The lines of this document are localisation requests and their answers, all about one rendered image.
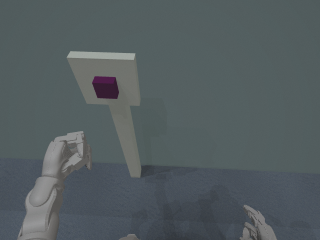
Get panel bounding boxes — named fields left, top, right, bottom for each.
left=67, top=51, right=142, bottom=178

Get robot left shin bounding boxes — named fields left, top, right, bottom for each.
left=127, top=234, right=137, bottom=238

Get robot right hand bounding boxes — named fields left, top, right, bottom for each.
left=239, top=205, right=277, bottom=240

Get robot left hand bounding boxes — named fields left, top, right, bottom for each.
left=41, top=131, right=92, bottom=182

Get button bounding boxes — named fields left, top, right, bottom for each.
left=92, top=76, right=119, bottom=99

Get left robot forearm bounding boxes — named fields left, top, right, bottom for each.
left=17, top=176, right=65, bottom=240

